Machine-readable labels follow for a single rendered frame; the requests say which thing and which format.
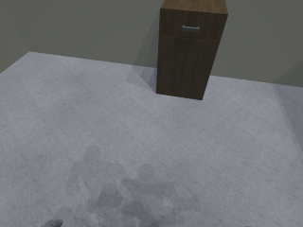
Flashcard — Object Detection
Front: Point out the handle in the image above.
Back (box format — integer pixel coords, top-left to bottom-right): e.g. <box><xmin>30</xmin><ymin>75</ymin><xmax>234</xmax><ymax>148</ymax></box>
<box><xmin>182</xmin><ymin>25</ymin><xmax>200</xmax><ymax>33</ymax></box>

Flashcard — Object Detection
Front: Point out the drawer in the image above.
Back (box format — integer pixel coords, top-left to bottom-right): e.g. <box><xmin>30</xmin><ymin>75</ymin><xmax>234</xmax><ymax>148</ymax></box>
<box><xmin>162</xmin><ymin>10</ymin><xmax>224</xmax><ymax>42</ymax></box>

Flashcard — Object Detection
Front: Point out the cabinet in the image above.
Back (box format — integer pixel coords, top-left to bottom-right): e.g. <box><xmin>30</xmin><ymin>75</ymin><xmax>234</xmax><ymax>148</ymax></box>
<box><xmin>156</xmin><ymin>0</ymin><xmax>228</xmax><ymax>100</ymax></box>

